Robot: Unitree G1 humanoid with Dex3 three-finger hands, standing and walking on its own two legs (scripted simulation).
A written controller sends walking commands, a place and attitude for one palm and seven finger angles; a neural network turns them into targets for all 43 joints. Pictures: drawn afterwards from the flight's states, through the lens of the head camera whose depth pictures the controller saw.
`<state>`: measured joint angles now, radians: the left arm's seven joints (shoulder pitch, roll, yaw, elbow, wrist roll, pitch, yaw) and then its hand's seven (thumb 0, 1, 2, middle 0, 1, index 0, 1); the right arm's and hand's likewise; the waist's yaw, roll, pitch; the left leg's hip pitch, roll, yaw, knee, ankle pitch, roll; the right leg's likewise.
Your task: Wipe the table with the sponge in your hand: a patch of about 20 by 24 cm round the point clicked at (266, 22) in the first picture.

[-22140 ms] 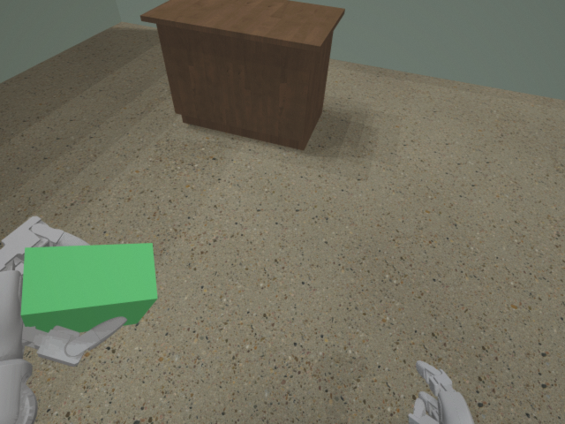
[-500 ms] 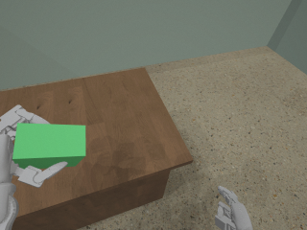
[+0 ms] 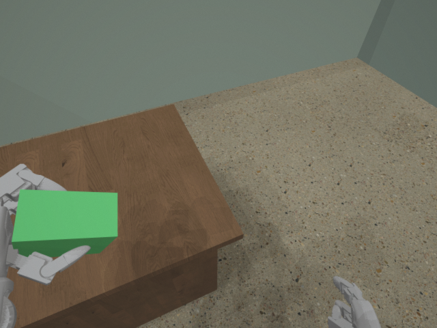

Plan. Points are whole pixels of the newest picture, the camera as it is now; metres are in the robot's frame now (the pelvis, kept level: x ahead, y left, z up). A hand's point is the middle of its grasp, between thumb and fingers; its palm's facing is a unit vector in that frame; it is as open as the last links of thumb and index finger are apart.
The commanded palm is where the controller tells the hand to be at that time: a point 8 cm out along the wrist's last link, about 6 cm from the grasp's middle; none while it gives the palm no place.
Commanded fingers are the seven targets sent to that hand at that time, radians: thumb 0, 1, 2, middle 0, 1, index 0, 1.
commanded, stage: come to a stop and stand still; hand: left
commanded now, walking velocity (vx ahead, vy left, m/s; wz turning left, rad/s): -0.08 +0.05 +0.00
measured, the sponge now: (80, 226) +0.23 +0.21 +0.14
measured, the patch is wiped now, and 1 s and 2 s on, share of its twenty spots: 0.00 0.00 0.00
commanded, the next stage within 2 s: look again from close up in 1.70 s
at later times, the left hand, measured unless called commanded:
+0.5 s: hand out of the picture +0.18 +0.32 +0.12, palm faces +0.39 -0.83 -0.41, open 10.2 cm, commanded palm +0.13 +0.34 +0.17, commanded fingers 0.00 0.10 1.30 -1.20 -1.60 -1.20 -1.60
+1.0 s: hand out of the picture +0.18 +0.39 +0.14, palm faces +0.41 -0.81 -0.43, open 10.2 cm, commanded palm +0.12 +0.40 +0.17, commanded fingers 0.00 0.10 1.30 -1.20 -1.60 -1.20 -1.60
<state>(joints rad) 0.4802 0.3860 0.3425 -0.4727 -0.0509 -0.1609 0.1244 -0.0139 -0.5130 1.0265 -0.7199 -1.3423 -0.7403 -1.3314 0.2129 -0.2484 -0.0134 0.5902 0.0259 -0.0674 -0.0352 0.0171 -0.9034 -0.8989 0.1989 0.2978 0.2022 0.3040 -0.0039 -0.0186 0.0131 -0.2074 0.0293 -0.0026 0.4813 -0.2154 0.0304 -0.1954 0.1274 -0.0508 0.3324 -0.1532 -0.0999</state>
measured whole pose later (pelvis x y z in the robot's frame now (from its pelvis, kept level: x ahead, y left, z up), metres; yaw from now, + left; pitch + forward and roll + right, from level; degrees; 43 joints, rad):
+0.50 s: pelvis -0.02 +0.05 -0.01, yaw +3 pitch +1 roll +0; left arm 0.46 0.40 0.30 -0.37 -0.08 -0.23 0.11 -0.01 -0.51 1.03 -0.72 -1.34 -0.74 -1.33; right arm 0.24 -0.24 0.02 0.65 0.04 -0.16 0.01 0.02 -0.90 -0.90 0.20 0.30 0.21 0.30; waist 0.06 -0.01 0.06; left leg -0.26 -0.04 -0.03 0.49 -0.26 0.02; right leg -0.28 0.06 -0.08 0.45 -0.19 -0.08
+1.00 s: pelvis -0.02 +0.11 -0.01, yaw +4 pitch +2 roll +1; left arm 0.42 0.44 0.38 -0.45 -0.07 -0.22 0.09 -0.01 -0.51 1.03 -0.72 -1.34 -0.74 -1.33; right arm 0.16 -0.18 0.01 0.58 0.02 -0.13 0.04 0.01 -0.90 -0.90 0.20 0.30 0.21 0.30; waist 0.06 -0.07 0.09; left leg -0.25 -0.15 0.00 0.43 -0.21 0.11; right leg -0.29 -0.05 -0.03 0.54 -0.29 0.01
